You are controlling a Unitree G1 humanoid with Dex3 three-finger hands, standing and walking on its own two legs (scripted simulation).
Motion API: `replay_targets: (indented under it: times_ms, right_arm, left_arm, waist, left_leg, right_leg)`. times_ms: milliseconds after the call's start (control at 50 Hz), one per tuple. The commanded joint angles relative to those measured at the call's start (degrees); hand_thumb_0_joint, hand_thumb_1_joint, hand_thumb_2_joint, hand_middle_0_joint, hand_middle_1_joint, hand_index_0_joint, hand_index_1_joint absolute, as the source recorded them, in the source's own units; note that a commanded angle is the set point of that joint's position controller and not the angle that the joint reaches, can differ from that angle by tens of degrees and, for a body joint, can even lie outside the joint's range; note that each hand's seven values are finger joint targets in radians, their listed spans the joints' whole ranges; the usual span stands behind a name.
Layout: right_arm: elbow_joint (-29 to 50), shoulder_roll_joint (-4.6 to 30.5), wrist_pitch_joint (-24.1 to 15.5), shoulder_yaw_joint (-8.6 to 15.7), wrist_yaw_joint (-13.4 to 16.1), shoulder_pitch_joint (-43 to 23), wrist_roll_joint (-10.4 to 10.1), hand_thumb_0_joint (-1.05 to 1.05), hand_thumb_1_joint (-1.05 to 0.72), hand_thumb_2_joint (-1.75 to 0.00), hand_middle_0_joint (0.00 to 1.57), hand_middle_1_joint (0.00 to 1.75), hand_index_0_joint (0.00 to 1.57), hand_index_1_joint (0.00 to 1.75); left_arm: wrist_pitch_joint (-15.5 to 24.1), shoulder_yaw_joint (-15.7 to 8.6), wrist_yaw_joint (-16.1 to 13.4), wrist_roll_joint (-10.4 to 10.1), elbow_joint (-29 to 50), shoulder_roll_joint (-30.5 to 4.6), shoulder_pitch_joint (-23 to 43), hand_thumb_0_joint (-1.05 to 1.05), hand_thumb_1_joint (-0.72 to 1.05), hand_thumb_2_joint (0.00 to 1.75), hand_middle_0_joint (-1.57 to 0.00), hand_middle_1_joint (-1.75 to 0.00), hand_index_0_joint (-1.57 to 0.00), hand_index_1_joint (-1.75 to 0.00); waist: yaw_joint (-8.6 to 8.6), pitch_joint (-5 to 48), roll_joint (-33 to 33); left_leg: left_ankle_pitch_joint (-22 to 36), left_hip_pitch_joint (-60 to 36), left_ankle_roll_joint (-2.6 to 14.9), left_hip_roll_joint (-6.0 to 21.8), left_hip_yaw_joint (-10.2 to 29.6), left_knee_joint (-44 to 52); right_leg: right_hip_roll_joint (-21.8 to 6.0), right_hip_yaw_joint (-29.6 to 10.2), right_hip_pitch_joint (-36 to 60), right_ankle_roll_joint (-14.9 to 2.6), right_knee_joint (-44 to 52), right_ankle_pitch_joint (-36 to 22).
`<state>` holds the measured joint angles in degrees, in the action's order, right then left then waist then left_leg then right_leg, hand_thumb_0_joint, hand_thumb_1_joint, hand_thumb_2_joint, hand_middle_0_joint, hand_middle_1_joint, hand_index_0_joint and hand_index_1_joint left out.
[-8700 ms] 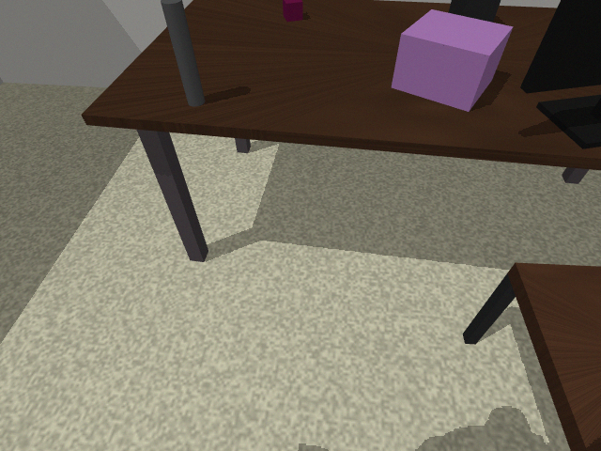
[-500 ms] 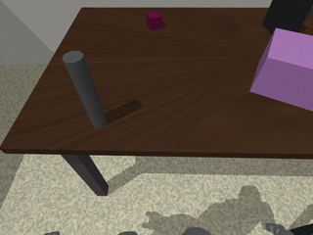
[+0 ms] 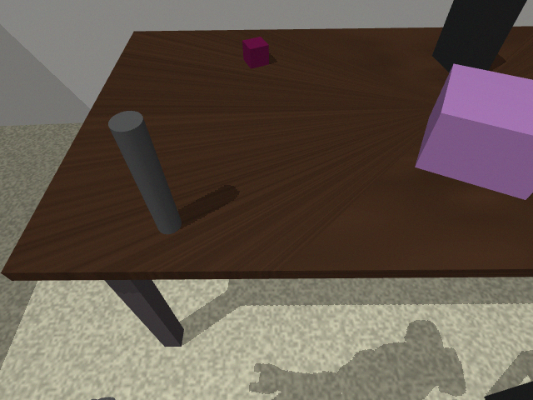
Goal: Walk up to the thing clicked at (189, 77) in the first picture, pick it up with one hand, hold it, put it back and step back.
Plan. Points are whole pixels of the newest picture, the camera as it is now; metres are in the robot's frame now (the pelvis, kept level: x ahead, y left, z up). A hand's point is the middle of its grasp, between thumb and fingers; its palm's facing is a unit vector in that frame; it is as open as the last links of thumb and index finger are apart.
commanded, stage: walk up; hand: left
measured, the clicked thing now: (151, 182) +0.44 +0.21 +0.07
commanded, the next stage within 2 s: stand in 0.26 s
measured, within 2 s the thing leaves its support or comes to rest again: neither
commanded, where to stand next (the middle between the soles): +0.03 +0.00 m, yaw +2 degrees
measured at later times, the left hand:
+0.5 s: hand out of the picture +0.10 +0.25 -0.15, palm faces -0.01 -0.94 -0.33, open 7.3 cm
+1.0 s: hand out of the picture +0.11 +0.25 -0.15, palm faces +0.00 -0.94 -0.34, open 7.3 cm
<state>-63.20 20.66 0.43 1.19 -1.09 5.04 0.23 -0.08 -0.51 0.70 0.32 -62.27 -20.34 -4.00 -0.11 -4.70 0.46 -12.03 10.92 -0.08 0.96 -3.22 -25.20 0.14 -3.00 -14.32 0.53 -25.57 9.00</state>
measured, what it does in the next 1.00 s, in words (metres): stands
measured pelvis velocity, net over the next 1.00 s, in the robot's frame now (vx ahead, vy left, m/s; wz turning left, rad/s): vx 0.04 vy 0.00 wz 0.03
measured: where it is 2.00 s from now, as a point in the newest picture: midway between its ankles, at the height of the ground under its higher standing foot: outside the picture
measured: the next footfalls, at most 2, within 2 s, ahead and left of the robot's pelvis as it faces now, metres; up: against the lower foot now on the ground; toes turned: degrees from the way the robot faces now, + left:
none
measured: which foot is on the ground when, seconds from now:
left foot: down 0.00-1.00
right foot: down 0.00-1.00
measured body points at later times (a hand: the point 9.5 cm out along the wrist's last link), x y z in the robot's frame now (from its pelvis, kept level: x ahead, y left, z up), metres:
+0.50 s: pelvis +0.02 +0.00 +0.01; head +0.02 +0.00 +0.46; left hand +0.10 +0.30 -0.12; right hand +0.10 -0.30 -0.13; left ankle +0.02 +0.12 -0.74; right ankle +0.05 -0.12 -0.74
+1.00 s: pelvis +0.04 +0.00 +0.01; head +0.05 +0.00 +0.46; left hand +0.11 +0.30 -0.12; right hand +0.13 -0.30 -0.12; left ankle +0.02 +0.12 -0.74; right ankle +0.05 -0.12 -0.74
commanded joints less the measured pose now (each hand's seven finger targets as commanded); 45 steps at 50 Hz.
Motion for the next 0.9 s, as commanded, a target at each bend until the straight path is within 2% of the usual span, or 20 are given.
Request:
replay_targets:
  times_ms: [0,120,200,220,240,260,300,320,400,420,440,500,720,800,880]
  right_arm:
    - [3.50,12.50,-1.24,2.43,0.60,-2.97,-0.32,0.00,-0.90,-0.90,0.20,0.30,0.20,0.30]
    - [3.07,12.30,-1.05,2.43,0.45,-2.53,-0.36,0.00,-0.90,-0.90,0.20,0.30,0.20,0.30]
    - [2.85,12.50,-1.13,2.67,0.54,-2.38,-0.34,0.00,-0.90,-0.90,0.20,0.30,0.20,0.30]
    - [2.96,12.73,-1.17,2.58,0.54,-2.92,-0.28,0.00,-0.90,-0.90,0.20,0.30,0.20,0.30]
    - [2.12,11.02,-1.50,1.76,0.45,-2.57,0.66,0.00,-0.90,-0.90,0.20,0.30,0.20,0.30]
    - [2.43,11.24,-1.74,1.84,0.51,-3.39,0.83,0.00,-0.90,-0.90,0.20,0.30,0.20,0.30]
    - [1.84,11.76,-2.01,1.87,0.60,-3.47,0.72,0.00,-0.90,-0.90,0.20,0.30,0.20,0.30]
    - [1.77,11.74,-2.24,1.77,0.68,-3.36,0.68,0.00,-0.90,-0.90,0.20,0.30,0.20,0.30]
    - [1.22,11.62,-2.62,1.60,0.81,-2.39,0.61,0.00,-0.90,-0.90,0.20,0.30,0.20,0.30]
    - [1.12,11.74,-2.63,1.64,0.82,-2.44,0.49,0.00,-0.90,-0.90,0.20,0.30,0.20,0.30]
    - [1.30,11.77,-2.71,1.73,0.89,-2.20,0.56,0.00,-0.90,-0.90,0.20,0.30,0.20,0.30]
    - [1.19,11.56,-2.74,1.63,0.92,-1.84,0.47,0.00,-0.90,-0.90,0.20,0.30,0.20,0.30]
    - [1.45,11.20,-2.36,1.49,1.14,-1.66,0.41,0.00,-0.90,-0.90,0.20,0.30,0.20,0.30]
    - [1.50,11.61,-2.50,1.47,1.27,-1.57,0.37,0.00,-0.90,-0.90,0.20,0.30,0.20,0.30]
    - [1.31,11.62,-2.44,1.28,1.41,-1.30,0.26,0.00,-0.90,-0.90,0.20,0.30,0.20,0.30]
  left_arm:
    - [1.45,-2.73,-0.85,0.13,3.19,-12.53,2.97,0.00,0.90,0.90,-0.20,-0.30,-0.20,-0.30]
    - [1.58,-2.92,-0.93,0.25,3.07,-12.81,3.31,0.00,0.90,0.90,-0.20,-0.30,-0.20,-0.30]
    - [1.50,-2.94,-0.97,0.33,3.11,-12.34,3.27,0.00,0.90,0.90,-0.20,-0.30,-0.20,-0.30]
    - [1.46,-2.89,-0.95,0.21,3.05,-12.21,2.57,0.00,0.90,0.90,-0.20,-0.30,-0.20,-0.30]
    - [1.68,-1.72,-0.80,0.00,1.33,-10.42,1.22,0.00,0.90,0.90,-0.20,-0.30,-0.20,-0.30]
    - [1.91,-1.99,-0.79,0.38,1.61,-11.41,2.27,0.00,0.90,0.90,-0.20,-0.30,-0.20,-0.30]
    - [2.21,-1.86,-0.74,0.42,0.95,-11.60,1.94,0.00,0.90,0.90,-0.20,-0.30,-0.20,-0.30]
    - [2.32,-1.94,-0.83,0.42,0.97,-11.72,2.31,0.00,0.90,0.90,-0.20,-0.30,-0.20,-0.30]
    - [2.37,-1.75,-0.86,0.15,0.29,-11.49,1.36,0.00,0.90,0.90,-0.20,-0.30,-0.20,-0.30]
    - [2.40,-1.65,-0.84,0.15,0.16,-11.38,0.75,0.00,0.90,0.90,-0.20,-0.30,-0.20,-0.30]
    - [2.43,-1.76,-0.89,0.22,0.27,-11.65,0.99,0.00,0.90,0.90,-0.20,-0.30,-0.20,-0.30]
    - [2.62,-1.74,-0.96,0.17,0.38,-11.88,1.14,0.00,0.90,0.90,-0.20,-0.30,-0.20,-0.30]
    - [2.41,-1.70,-1.06,0.26,0.29,-11.76,0.84,0.00,0.90,0.90,-0.20,-0.30,-0.20,-0.30]
    - [2.47,-1.64,-1.14,0.20,0.43,-11.64,0.40,0.00,0.90,0.90,-0.20,-0.30,-0.20,-0.30]
    - [2.37,-1.56,-1.20,0.05,0.53,-11.65,0.60,0.00,0.90,0.90,-0.20,-0.30,-0.20,-0.30]
  waist:
    - [0.17,6.62,0.11]
    - [0.61,6.77,1.39]
    - [0.66,7.80,0.99]
    - [0.23,7.47,0.55]
    - [0.05,10.61,-0.78]
    - [0.20,9.26,-0.15]
    - [0.10,7.57,0.29]
    - [0.19,7.10,-0.08]
    - [0.01,6.00,-0.36]
    - [-0.17,5.66,-0.72]
    - [0.11,6.50,-0.18]
    - [0.30,6.56,-0.21]
    - [0.43,5.37,-0.24]
    - [0.40,7.74,-0.53]
    - [0.50,7.83,-0.84]
  left_leg:
    - [-2.77,-1.59,2.06,6.81,7.18,6.56]
    - [-1.39,-3.46,1.83,6.13,6.47,5.46]
    - [0.11,-3.55,1.93,6.86,6.84,6.32]
    - [0.35,-3.65,2.04,6.96,6.94,6.58]
    - [-5.46,-3.60,2.07,7.56,8.62,9.75]
    - [-5.58,-2.40,1.80,7.16,8.37,9.97]
    - [-3.32,-3.35,1.74,7.29,8.33,10.28]
    - [-1.08,-3.30,1.54,7.39,8.33,10.51]
    - [1.45,-3.50,1.24,7.30,8.04,11.17]
    - [0.60,-3.68,1.17,7.25,8.02,11.26]
    - [2.97,-4.64,1.11,7.19,7.68,10.90]
    - [4.39,-4.92,0.94,7.09,7.52,10.88]
    - [3.66,-4.26,0.87,7.06,7.57,11.34]
    - [10.46,-6.68,0.92,7.45,7.28,10.37]
    - [12.06,-7.05,0.85,7.51,7.22,10.14]
  right_leg:
    - [-6.27,-6.36,2.12,-2.73,6.00,-1.67]
    - [-6.92,-7.34,0.49,-2.69,7.90,-0.60]
    - [-6.61,-6.45,1.74,-2.80,6.65,-3.18]
    - [-6.35,-6.22,1.23,-2.58,6.43,-3.67]
    - [-6.34,-6.04,4.72,-2.03,8.94,3.06]
    - [-6.36,-6.29,5.17,-1.82,9.03,3.17]
    - [-6.54,-6.16,4.27,-1.75,9.69,1.26]
    - [-6.55,-5.82,4.96,-1.73,9.20,-1.76]
    - [-6.54,-5.14,5.74,-1.62,9.20,-3.88]
    - [-6.54,-5.02,5.40,-1.51,9.61,-3.37]
    - [-6.79,-5.02,6.05,-1.66,9.29,-4.99]
    - [-6.97,-4.77,6.51,-1.43,9.41,-6.18]
    - [-6.88,-4.37,7.25,-1.33,9.78,-5.92]
    - [-7.19,-3.92,8.33,-1.37,8.71,-11.78]
    - [-7.32,-3.66,9.08,-1.30,8.50,-12.92]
